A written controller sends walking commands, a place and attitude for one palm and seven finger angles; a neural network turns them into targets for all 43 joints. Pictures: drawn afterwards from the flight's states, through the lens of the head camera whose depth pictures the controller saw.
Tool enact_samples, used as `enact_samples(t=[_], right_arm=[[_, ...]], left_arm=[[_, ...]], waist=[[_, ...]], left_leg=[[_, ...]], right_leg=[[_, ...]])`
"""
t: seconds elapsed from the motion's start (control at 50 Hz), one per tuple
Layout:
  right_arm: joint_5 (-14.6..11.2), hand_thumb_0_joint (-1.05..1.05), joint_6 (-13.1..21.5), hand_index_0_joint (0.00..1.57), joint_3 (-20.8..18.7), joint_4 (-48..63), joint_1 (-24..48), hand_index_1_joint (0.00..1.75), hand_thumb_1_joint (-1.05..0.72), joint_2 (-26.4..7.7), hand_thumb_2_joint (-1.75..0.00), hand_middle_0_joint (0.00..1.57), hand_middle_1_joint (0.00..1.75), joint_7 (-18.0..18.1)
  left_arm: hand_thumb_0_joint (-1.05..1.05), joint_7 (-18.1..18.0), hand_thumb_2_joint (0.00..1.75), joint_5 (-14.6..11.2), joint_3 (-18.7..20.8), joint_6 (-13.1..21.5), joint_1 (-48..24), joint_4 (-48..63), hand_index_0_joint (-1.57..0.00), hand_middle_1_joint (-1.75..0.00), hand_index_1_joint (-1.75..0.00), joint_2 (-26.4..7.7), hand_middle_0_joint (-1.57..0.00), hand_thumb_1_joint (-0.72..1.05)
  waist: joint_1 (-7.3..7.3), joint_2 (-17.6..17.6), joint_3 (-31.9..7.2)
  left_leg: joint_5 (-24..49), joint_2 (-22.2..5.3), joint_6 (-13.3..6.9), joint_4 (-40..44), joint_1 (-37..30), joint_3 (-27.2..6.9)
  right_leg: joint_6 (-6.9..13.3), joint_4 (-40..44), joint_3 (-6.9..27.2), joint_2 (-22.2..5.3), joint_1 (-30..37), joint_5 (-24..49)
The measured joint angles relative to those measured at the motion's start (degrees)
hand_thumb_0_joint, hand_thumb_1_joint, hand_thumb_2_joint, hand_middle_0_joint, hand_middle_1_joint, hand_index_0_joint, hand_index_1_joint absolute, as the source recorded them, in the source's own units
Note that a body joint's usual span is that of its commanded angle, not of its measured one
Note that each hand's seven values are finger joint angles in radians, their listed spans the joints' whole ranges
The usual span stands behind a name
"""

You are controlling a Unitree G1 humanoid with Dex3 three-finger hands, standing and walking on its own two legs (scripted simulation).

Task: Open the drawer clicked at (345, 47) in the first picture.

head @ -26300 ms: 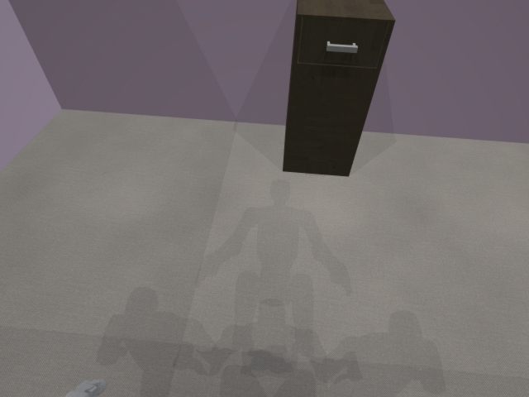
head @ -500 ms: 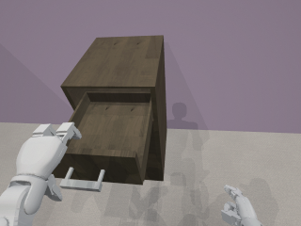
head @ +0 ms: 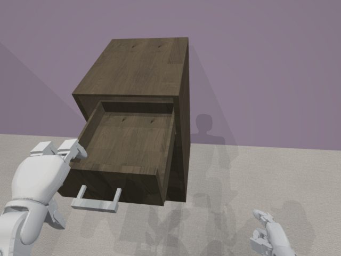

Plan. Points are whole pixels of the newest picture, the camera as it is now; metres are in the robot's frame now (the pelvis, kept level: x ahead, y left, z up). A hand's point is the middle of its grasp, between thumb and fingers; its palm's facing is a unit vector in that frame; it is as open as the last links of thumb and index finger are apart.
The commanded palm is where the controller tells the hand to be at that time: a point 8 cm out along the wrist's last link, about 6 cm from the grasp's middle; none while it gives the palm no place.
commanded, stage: draw the hand back to the body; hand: left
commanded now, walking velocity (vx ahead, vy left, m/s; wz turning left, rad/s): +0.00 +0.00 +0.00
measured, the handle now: (97, 198) +0.24 +0.26 -0.04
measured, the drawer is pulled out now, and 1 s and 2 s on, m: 0.29 0.29 0.29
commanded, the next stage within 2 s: step back with the hand held close in 1.24 s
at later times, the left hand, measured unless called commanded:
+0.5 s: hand (70, 172) +0.21 +0.23 +0.15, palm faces +0.39 -0.84 -0.37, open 13.1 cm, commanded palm +0.16 +0.27 +0.17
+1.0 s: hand (64, 176) +0.20 +0.23 +0.16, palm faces +0.41 -0.82 -0.40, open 8.9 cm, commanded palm +0.14 +0.27 +0.17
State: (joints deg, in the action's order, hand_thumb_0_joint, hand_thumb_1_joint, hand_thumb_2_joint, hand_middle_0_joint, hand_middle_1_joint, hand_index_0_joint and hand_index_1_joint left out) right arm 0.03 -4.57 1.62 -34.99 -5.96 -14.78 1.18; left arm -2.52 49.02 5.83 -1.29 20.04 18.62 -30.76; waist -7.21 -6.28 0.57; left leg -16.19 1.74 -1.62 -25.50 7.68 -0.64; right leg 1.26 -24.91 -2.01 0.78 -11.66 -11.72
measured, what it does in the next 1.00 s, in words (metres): stands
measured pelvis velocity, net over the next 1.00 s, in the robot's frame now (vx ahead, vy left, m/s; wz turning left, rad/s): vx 0.02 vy -0.01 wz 0.01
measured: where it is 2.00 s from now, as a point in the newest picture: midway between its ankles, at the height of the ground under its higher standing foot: outside the picture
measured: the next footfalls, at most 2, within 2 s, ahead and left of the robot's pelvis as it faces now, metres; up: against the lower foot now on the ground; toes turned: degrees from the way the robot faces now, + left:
none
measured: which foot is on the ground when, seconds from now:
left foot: down 0.00-1.00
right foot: down 0.00-1.00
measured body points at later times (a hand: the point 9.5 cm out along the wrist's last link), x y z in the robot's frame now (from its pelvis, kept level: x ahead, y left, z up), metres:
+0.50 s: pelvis +0.01 -0.01 +0.00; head +0.00 -0.01 +0.45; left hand +0.18 +0.27 +0.17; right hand +0.20 -0.20 -0.08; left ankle -0.03 +0.10 -0.74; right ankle +0.02 -0.11 -0.74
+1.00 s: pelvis +0.02 -0.01 +0.00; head +0.01 -0.04 +0.45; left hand +0.17 +0.27 +0.18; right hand +0.22 -0.22 -0.08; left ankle -0.03 +0.10 -0.74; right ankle +0.02 -0.11 -0.74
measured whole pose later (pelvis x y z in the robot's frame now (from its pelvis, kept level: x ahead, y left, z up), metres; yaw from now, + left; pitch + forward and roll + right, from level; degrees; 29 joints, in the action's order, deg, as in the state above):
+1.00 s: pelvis +0.02 -0.01 +0.00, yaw +1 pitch -3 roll -1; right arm 0.5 7.5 0.4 -36.4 -10.0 -12.0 3.6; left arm -5.1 -3.3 16.7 7.9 29.5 25.3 -18.3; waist -4.1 -4.3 1.3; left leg -16.0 0.4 -0.6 -22.1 2.7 -1.8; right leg 2.2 -20.5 -3.1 2.1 -6.0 -11.3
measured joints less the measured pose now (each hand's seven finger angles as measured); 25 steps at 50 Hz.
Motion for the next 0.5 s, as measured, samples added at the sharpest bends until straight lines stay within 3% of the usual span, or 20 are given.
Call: enact_samples(t=[0.26,0.3,0.32,0.36,0.38,0.42,0.5], right_arm=[[0.10,0.01,0.43,0.20,0.09,0.39,-0.17,0.30,-0.91,-0.33,-0.90,0.20,0.30,0.41],[-0.18,0.01,2.46,0.20,-0.10,0.81,-0.30,0.30,-0.91,0.39,-0.90,0.20,0.30,0.94],[-0.20,0.01,4.12,0.20,0.05,1.01,-0.57,0.30,-0.91,0.92,-0.90,0.20,0.30,1.27],[-0.06,0.01,6.86,0.20,0.60,1.37,-1.66,0.30,-0.91,2.18,-0.90,0.20,0.30,2.02],[0.11,0.01,8.04,0.20,0.86,1.42,-2.46,0.30,-0.91,2.76,-0.90,0.20,0.30,2.35],[0.54,0.01,10.04,0.20,1.36,1.06,-4.05,0.30,-0.91,3.61,-0.90,0.20,0.30,2.77],[1.06,0.01,12.39,0.21,1.69,-0.33,-5.82,0.30,-0.91,3.96,-0.90,0.20,0.30,2.72]], left_arm=[[-0.01,-0.10,0.30,-0.22,0.68,1.49,2.04,1.90,-0.32,-1.20,-1.20,-0.93,-0.32,-0.49],[-0.01,-0.44,0.30,-19.62,3.45,3.32,2.34,1.50,-0.32,-1.20,-1.20,2.10,-0.32,-0.48],[-0.01,-0.91,0.31,-27.12,4.73,4.23,2.74,1.33,-0.32,-1.20,-1.19,4.34,-0.32,-0.48],[-0.01,-1.60,0.31,-37.87,6.46,5.34,3.89,1.82,-0.32,-1.18,-1.18,8.34,-0.32,-0.46],[-0.01,-1.93,0.32,-41.37,6.87,5.78,4.36,2.40,-0.31,-1.17,-1.17,9.78,-0.32,-0.44],[-0.01,-2.62,0.34,-45.83,7.24,6.71,4.97,3.74,-0.31,-1.15,-1.14,11.62,-0.32,-0.40],[-0.01,-3.39,0.38,-49.69,8.02,8.16,4.96,5.59,-0.30,-1.08,-1.08,12.80,-0.31,-0.30]], waist=[[-0.24,0.43,0.41],[0.83,0.33,1.94],[1.34,0.51,2.55],[2.22,1.32,3.07],[2.48,1.87,3.02],[2.73,2.95,2.61],[3.06,3.97,2.25]], left_leg=[[-0.11,-0.04,-0.11,-0.37,0.14,-0.01],[-0.13,-0.09,-0.14,-0.19,-1.09,-0.34],[-0.16,-0.14,-0.12,0.02,-1.77,-0.32],[-0.14,-0.31,0.00,0.77,-3.10,-0.25],[-0.10,-0.39,0.10,1.21,-3.69,-0.29],[-0.07,-0.57,0.31,1.94,-4.69,-0.47],[-0.20,-0.90,0.63,2.69,-5.92,-0.83]], right_leg=[[-0.10,0.22,-0.02,0.04,0.14,0.21],[-0.07,0.77,-0.33,0.09,1.64,0.28],[-0.04,0.96,-0.31,0.15,2.28,0.28],[0.03,1.53,-0.21,0.32,3.48,0.26],[0.08,1.85,-0.24,0.40,4.03,0.23],[0.23,2.52,-0.40,0.58,5.05,0.15],[0.51,3.58,-0.74,0.90,6.50,0.09]])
